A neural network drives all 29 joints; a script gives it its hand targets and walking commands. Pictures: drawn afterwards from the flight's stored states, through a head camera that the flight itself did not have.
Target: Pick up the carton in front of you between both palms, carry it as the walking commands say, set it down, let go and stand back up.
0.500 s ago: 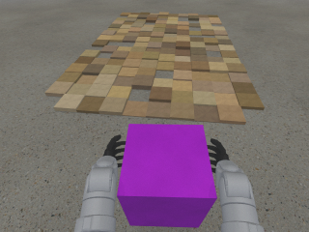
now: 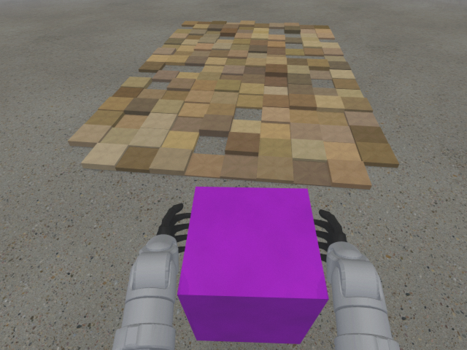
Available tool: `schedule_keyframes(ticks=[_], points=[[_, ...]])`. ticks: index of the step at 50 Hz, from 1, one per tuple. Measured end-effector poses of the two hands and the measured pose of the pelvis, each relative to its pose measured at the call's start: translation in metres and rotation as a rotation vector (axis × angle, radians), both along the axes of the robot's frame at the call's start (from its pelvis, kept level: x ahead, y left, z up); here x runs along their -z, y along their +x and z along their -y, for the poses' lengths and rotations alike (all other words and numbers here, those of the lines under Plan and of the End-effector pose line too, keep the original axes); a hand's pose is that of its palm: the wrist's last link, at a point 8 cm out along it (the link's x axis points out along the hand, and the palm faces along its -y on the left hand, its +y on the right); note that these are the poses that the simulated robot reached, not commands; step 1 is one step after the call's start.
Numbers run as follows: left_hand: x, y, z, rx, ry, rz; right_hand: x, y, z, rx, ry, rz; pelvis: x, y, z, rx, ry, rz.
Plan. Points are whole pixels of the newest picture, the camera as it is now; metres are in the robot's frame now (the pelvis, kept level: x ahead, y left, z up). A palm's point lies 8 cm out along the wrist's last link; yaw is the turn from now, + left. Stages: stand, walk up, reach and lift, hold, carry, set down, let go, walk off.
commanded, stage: carry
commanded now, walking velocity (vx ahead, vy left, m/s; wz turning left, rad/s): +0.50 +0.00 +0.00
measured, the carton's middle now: (249, 267) +0.29 +0.00 -0.02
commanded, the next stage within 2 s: none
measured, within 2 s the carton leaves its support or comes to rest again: neither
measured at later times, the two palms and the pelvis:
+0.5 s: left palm (179, 181) +0.42 +0.15 +0.08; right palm (325, 186) +0.42 -0.15 +0.08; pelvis +0.15 +0.00 -0.01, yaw +3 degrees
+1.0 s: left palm (176, 117) +0.72 +0.21 +0.05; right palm (278, 118) +0.72 -0.08 +0.06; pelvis +0.45 +0.06 +0.00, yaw +0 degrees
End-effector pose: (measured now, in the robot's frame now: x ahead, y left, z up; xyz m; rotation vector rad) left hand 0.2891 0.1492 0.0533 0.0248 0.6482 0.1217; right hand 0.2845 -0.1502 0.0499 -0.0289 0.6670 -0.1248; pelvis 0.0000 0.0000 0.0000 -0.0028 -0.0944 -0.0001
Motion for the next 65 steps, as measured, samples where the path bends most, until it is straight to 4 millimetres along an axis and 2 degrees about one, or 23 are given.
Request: schedule_keyframes(ticks=[4, 7, 11, 14, 20, 24, 27, 30, 37, 40, 44, 47, 50, 54, 58, 62, 65], points=[[-0.005, 0.007, -0.003, -0.009, -0.009, 0.021, -0.007, 0.009, -0.003, 0.003, 0.004, 0.021, 0.001, 0.007, -0.002, -0.026, -0.007, -0.067], [-0.01, 0.015, -0.013, -0.026, -0.02, 0.048, -0.014, 0.021, -0.013, -0.002, 0.012, 0.048, 0.005, 0.016, -0.009, -0.04, -0.003, -0.1], [-0.018, 0.028, -0.029, -0.048, -0.034, 0.035, -0.023, 0.038, -0.029, 0.0, 0.027, 0.035, 0.004, 0.038, -0.018, -0.008, -0.003, -0.139], [-0.025, 0.045, -0.031, -0.047, -0.047, -0.002, -0.029, 0.052, -0.031, 0.006, 0.025, -0.002, -0.003, 0.056, -0.019, -0.002, -0.022, -0.167], [-0.037, 0.092, -0.012, -0.053, -0.073, 0.002, -0.039, 0.093, -0.012, 0.045, 0.051, 0.003, -0.002, 0.106, -0.009, -0.008, -0.031, -0.196], [-0.031, 0.126, 0.003, -0.037, -0.046, 0.008, -0.029, 0.126, 0.002, 0.057, 0.075, 0.008, 0.012, 0.146, 0.002, -0.037, -0.033, -0.189], [-0.025, 0.144, 0.001, -0.062, -0.053, -0.054, -0.026, 0.151, 0.001, 0.04, 0.073, -0.054, 0.007, 0.173, 0.006, -0.054, -0.021, -0.19], [-0.03, 0.169, -0.006, -0.1, -0.058, -0.078, -0.032, 0.186, -0.006, 0.012, 0.074, -0.081, 0.0, 0.202, 0.007, -0.055, -0.008, -0.194], [-0.039, 0.255, -0.029, -0.137, -0.068, -0.055, -0.038, 0.28, -0.031, -0.015, 0.08, -0.06, -0.002, 0.284, -0.01, -0.053, 0.01, -0.192], [-0.031, 0.3, -0.043, -0.132, -0.077, -0.044, -0.032, 0.322, -0.044, -0.011, 0.072, -0.048, 0.007, 0.328, -0.024, -0.049, 0.007, -0.184], [-0.01, 0.364, -0.06, -0.112, -0.099, -0.031, -0.017, 0.38, -0.061, 0.006, 0.051, -0.033, 0.026, 0.387, -0.046, -0.03, 0.023, -0.17], [0.0, 0.4, -0.065, -0.089, -0.097, -0.1, -0.007, 0.408, -0.065, 0.031, 0.045, -0.1, 0.017, 0.418, -0.057, -0.01, 0.011, -0.176], [0.0, 0.434, -0.065, -0.058, -0.092, -0.138, -0.007, 0.434, -0.065, 0.057, 0.038, -0.137, 0.004, 0.45, -0.063, -0.004, -0.007, -0.185], [-0.009, 0.483, -0.064, -0.035, -0.09, -0.118, -0.019, 0.478, -0.065, 0.072, 0.034, -0.116, -0.006, 0.498, -0.066, -0.011, -0.028, -0.19], [-0.02, 0.532, -0.064, -0.043, -0.081, -0.072, -0.029, 0.533, -0.065, 0.055, 0.038, -0.071, -0.008, 0.553, -0.063, -0.019, -0.031, -0.188], [-0.028, 0.586, -0.062, -0.068, -0.07, -0.019, -0.034, 0.595, -0.062, 0.025, 0.049, -0.019, 0.001, 0.615, -0.055, -0.028, -0.017, -0.178], [-0.028, 0.633, -0.056, -0.088, -0.056, 0.013, -0.029, 0.646, -0.056, 0.005, 0.065, 0.01, 0.014, 0.666, -0.045, -0.043, -0.006, -0.164]])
